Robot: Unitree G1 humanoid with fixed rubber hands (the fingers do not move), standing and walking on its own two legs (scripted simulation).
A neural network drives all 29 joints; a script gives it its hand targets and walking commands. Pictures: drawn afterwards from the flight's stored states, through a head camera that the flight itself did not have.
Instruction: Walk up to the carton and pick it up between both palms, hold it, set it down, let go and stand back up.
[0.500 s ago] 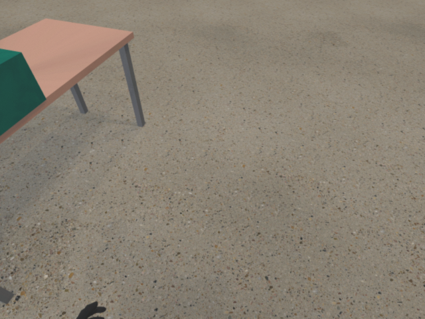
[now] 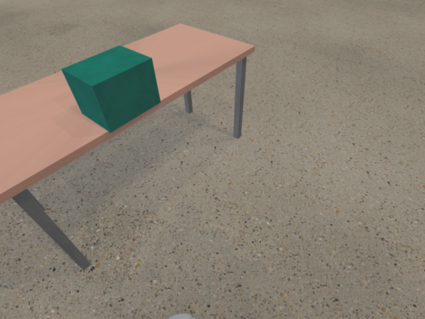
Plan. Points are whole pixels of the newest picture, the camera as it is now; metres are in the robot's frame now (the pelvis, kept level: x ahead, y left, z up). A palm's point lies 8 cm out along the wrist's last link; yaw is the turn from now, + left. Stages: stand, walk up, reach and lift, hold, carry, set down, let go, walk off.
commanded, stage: walk up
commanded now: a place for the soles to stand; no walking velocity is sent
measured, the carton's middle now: (115, 87) +0.91 +0.39 -0.02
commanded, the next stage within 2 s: none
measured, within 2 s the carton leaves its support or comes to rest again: neither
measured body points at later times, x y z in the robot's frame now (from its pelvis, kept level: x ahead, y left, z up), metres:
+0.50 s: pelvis +0.19 +0.02 -0.02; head +0.19 +0.03 +0.43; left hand +0.29 +0.29 -0.11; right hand +0.31 -0.25 -0.13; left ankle +0.14 +0.15 -0.70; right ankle +0.30 -0.09 -0.72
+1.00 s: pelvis +0.36 +0.06 -0.01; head +0.36 +0.10 +0.44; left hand +0.35 +0.35 -0.13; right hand +0.57 -0.15 -0.09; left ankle +0.31 +0.18 -0.72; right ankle +0.49 -0.03 -0.68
